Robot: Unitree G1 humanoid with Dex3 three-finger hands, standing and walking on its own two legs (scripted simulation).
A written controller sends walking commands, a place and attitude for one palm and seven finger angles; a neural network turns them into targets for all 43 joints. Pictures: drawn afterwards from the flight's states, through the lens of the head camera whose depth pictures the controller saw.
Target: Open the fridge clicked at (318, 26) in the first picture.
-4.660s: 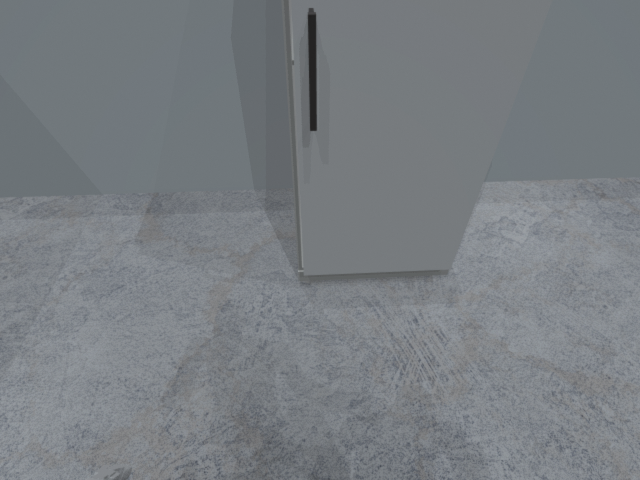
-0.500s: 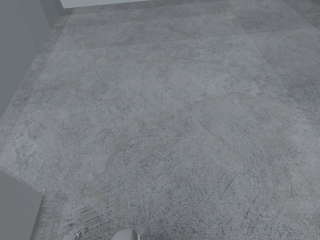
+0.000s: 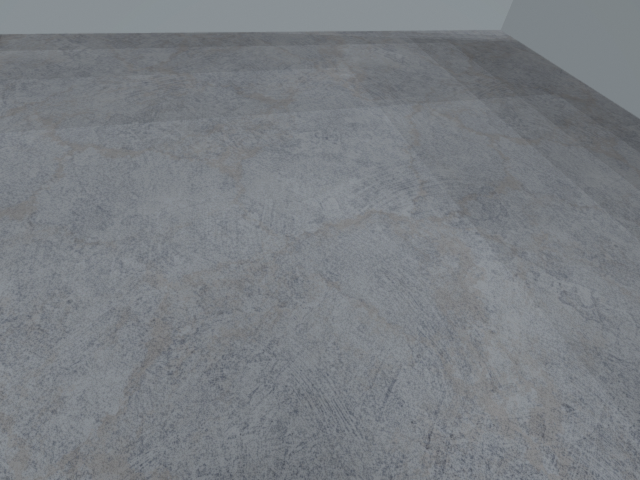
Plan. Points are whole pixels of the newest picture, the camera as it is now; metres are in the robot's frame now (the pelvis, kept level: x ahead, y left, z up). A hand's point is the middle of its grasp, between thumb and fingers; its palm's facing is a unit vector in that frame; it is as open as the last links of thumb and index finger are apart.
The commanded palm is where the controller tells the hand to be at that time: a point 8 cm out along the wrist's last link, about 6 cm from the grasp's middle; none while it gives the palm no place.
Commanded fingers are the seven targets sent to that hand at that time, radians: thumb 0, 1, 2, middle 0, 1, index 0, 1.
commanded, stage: walk to a spot facing it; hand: left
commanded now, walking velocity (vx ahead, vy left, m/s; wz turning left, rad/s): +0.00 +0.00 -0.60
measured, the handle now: out of the picture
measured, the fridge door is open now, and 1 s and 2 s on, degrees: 0 0 0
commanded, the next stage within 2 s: turn to face it in 0.44 s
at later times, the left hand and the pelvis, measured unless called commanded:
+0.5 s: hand (268, 390) +0.29 +0.10 -0.17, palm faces -0.29 -0.93 -0.23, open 7.4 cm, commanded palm none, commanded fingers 0.00 0.90 0.90 -0.20 -0.30 -0.20 -0.30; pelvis +0.10 -0.04 -0.02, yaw -17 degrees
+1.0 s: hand (226, 410) +0.25 +0.16 -0.18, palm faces -0.16 -0.97 -0.19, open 7.4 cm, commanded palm none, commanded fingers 0.00 0.90 0.90 -0.20 -0.30 -0.20 -0.30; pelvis +0.15 -0.01 +0.00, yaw -13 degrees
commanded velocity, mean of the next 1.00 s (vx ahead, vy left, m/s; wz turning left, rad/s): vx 0.00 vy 0.00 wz -0.01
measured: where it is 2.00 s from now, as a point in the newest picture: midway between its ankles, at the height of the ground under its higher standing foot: outside the picture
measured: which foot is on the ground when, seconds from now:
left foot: down 0.00-0.40, up 0.42-0.80, down 0.82-1.00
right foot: up 0.00-0.38, down 0.40-0.84, up 0.86-1.00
